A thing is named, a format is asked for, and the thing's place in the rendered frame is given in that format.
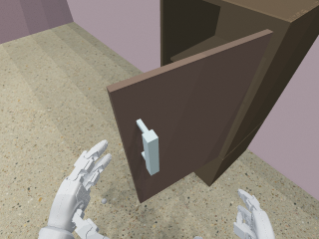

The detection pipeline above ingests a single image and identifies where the robot left hand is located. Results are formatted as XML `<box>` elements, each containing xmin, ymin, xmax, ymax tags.
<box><xmin>47</xmin><ymin>139</ymin><xmax>112</xmax><ymax>239</ymax></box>

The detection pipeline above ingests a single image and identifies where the robot right hand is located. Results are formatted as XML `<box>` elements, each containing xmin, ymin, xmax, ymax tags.
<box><xmin>233</xmin><ymin>188</ymin><xmax>275</xmax><ymax>239</ymax></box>

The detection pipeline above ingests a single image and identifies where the handle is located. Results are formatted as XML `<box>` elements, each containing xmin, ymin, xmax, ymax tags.
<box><xmin>136</xmin><ymin>119</ymin><xmax>160</xmax><ymax>175</ymax></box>

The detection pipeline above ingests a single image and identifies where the left robot forearm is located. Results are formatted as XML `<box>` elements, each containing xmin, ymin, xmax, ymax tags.
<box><xmin>38</xmin><ymin>226</ymin><xmax>75</xmax><ymax>239</ymax></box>

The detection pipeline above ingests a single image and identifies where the cupboard door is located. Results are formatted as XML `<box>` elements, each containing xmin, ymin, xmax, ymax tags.
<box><xmin>106</xmin><ymin>29</ymin><xmax>274</xmax><ymax>203</ymax></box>

